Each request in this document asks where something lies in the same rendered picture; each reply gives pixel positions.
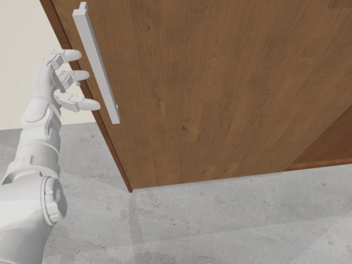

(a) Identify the left robot hand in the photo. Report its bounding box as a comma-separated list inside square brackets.
[31, 49, 101, 113]

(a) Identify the left robot upper arm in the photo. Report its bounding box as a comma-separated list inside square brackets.
[0, 176, 67, 264]

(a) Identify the left robot forearm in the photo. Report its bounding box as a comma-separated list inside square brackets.
[0, 97, 62, 186]

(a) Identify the wardrobe door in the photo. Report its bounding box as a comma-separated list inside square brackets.
[52, 0, 352, 189]
[292, 104, 352, 164]

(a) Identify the handle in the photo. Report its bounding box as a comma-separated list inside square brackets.
[72, 2, 120, 124]

